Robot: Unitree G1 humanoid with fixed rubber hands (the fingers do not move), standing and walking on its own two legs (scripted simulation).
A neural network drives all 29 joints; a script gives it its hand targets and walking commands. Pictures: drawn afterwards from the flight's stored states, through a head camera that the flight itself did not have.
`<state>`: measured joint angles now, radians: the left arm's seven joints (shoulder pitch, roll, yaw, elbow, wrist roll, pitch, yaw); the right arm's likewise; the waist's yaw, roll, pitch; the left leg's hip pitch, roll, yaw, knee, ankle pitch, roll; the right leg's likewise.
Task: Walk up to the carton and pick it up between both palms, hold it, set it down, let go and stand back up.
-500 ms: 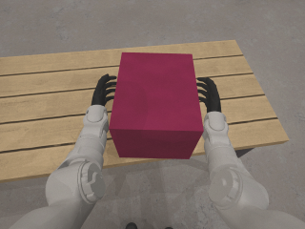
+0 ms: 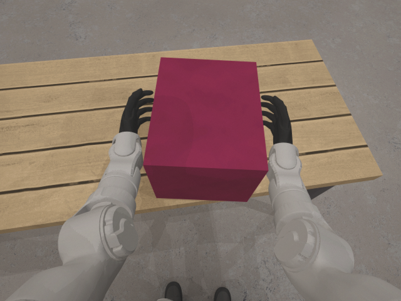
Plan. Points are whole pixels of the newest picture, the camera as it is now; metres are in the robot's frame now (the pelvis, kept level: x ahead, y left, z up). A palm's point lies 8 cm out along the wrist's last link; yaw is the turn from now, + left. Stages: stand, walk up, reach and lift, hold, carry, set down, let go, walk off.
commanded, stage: set down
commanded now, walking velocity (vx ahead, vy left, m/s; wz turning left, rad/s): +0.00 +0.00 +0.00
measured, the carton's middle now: (205, 131) +0.46 +0.00 -0.04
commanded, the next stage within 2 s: none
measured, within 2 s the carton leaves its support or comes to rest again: neither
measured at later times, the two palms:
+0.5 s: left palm (131, 129) +0.43 +0.16 +0.01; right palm (280, 138) +0.41 -0.15 +0.02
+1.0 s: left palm (131, 130) +0.43 +0.16 +0.01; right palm (280, 139) +0.41 -0.15 +0.01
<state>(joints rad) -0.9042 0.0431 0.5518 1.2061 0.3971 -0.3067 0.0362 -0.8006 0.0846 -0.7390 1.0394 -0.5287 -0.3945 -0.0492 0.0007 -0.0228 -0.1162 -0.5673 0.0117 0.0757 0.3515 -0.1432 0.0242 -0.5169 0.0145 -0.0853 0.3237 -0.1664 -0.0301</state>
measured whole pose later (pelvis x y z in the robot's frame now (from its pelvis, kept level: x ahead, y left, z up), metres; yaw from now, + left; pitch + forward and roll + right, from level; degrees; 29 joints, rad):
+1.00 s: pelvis -0.01 +0.00 +0.00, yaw +0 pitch +21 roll -1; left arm -0.90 0.03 0.60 1.14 0.46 -0.32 0.03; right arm -0.81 0.11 -0.79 1.01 -0.56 -0.39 -0.01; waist -0.02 -0.03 -0.11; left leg -0.62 0.02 0.08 0.41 -0.16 0.03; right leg -0.56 0.01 -0.10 0.38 -0.18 -0.03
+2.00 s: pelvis -0.03 +0.00 -0.05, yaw -2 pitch +32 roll -2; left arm -1.18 0.32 -0.12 1.63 -0.33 -0.41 0.03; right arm -1.10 -0.28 0.04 1.46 0.34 -0.32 -0.05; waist -0.01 -0.01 -0.29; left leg -1.03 0.05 0.04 0.75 -0.27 0.01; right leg -0.98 0.03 -0.08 0.71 -0.28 -0.04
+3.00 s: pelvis -0.04 -0.01 -0.02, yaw -1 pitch +21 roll -1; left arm -0.93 0.32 -0.04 1.37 -0.28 -0.26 0.01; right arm -0.89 -0.24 0.08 1.23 0.37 -0.19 -0.06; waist 0.01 -0.02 -0.23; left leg -0.73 0.03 0.03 0.55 -0.19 0.00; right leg -0.68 0.03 -0.08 0.52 -0.20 -0.04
